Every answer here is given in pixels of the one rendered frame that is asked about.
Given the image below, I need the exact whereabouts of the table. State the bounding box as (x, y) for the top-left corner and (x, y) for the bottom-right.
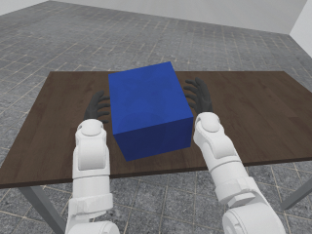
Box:
(0, 70), (312, 234)

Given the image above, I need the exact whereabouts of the robot right forearm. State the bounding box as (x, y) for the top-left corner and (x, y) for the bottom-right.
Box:
(193, 112), (287, 234)

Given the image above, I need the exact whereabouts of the robot right hand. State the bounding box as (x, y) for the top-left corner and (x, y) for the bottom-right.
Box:
(183, 77), (214, 116)

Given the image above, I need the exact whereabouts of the robot left forearm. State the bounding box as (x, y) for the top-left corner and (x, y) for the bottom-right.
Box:
(64, 119), (113, 234)

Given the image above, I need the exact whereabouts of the right robot upper arm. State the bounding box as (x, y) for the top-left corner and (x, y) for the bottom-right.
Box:
(222, 202), (286, 234)

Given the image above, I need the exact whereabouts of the robot left hand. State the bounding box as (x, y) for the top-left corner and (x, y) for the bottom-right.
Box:
(83, 90), (111, 124)

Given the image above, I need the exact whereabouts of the carton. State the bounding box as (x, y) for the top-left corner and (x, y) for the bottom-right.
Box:
(108, 61), (194, 162)

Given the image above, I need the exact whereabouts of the left robot upper arm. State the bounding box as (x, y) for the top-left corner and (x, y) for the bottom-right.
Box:
(68, 220), (120, 234)

